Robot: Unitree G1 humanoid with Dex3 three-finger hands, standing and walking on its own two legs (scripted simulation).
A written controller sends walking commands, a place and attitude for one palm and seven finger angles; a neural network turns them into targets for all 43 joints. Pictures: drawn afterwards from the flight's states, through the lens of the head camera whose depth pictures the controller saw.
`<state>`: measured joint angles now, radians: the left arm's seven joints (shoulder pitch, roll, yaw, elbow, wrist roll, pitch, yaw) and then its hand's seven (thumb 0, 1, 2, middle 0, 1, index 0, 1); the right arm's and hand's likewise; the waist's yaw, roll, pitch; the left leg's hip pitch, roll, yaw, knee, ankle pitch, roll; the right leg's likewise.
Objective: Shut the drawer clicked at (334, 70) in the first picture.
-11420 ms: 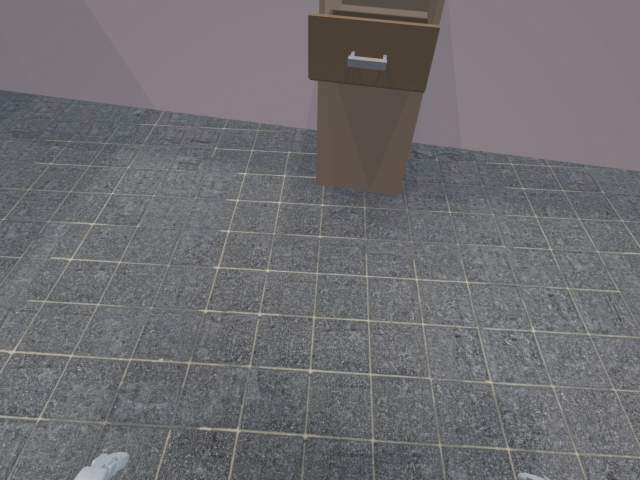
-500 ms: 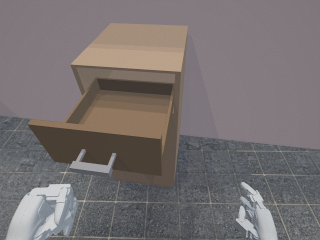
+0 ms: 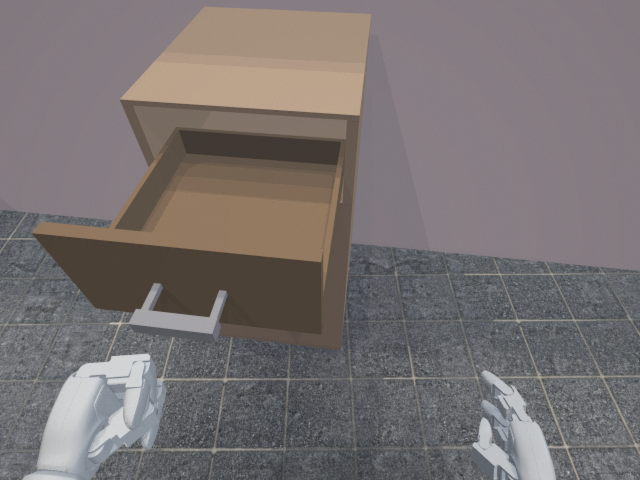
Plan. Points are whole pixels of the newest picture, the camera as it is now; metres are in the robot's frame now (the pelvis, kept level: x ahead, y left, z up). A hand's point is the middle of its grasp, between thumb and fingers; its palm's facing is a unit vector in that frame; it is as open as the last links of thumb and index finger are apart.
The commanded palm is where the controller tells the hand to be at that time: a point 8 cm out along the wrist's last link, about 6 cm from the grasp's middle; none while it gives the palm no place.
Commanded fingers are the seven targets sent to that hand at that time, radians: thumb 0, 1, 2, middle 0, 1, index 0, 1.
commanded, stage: bring the fist close to the handle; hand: left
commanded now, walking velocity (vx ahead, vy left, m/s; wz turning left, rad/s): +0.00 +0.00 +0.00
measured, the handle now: (181, 310) +0.31 +0.22 +0.03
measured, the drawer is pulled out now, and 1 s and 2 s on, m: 0.30 0.30 0.23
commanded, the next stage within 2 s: push the drawer shut in 0.92 s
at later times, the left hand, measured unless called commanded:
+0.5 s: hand (189, 392) +0.21 +0.18 +0.03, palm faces -0.04 -1.00 -0.06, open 3.3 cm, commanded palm +0.18 +0.23 +0.03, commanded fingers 0.00 0.90 0.90 -1.40 -1.60 -1.40 -1.60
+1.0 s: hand (193, 388) +0.21 +0.17 +0.03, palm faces -0.01 -1.00 -0.09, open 3.3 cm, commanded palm +0.19 +0.23 +0.03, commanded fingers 0.00 0.90 0.90 -1.40 -1.60 -1.40 -1.60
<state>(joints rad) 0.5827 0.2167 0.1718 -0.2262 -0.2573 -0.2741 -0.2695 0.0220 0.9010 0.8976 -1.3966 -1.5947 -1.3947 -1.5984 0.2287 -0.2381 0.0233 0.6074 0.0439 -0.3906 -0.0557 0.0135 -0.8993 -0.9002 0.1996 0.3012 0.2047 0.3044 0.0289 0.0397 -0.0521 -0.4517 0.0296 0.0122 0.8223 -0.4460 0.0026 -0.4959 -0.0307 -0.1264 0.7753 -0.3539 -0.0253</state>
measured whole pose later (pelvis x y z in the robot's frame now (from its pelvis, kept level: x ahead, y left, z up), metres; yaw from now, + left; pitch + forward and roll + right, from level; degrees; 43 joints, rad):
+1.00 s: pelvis +0.00 +0.00 -0.03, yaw +0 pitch +13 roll -1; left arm 0.48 0.22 0.12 -0.13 -0.22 -0.35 -0.19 0.02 0.90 0.90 -1.40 -1.59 -1.39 -1.60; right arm 0.24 -0.24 0.01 0.50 0.03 -0.21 -0.04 0.01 -0.90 -0.90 0.20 0.30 0.20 0.30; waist -0.01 0.03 -0.11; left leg -0.72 0.03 0.00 1.02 -0.53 0.00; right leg -0.76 -0.04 -0.13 0.98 -0.44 -0.03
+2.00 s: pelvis -0.02 +0.00 -0.03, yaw +0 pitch +12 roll -1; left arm -0.10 0.27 0.17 0.38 -0.23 -0.34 -0.25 0.01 0.72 0.90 -1.40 -1.59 -1.39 -1.60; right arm 0.24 -0.27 0.05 0.60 0.04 -0.22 -0.06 0.01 -0.90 -0.90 0.20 0.30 0.20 0.30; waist -0.03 0.03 -0.07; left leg -0.73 0.02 0.01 0.98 -0.46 0.00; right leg -0.77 -0.05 -0.12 0.94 -0.38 -0.03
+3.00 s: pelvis -0.02 +0.00 -0.03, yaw -1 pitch +17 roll -1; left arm -0.64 0.37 0.30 0.94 -0.15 -0.43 -0.27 -0.01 0.68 0.88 -1.40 -1.59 -1.40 -1.60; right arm 0.29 -0.27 0.04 0.65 0.01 -0.07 -0.03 0.01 -0.90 -0.90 0.20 0.30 0.20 0.30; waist -0.09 0.01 -0.07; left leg -0.83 0.03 0.02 1.00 -0.47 0.00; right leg -0.88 -0.03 -0.10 0.95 -0.36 -0.03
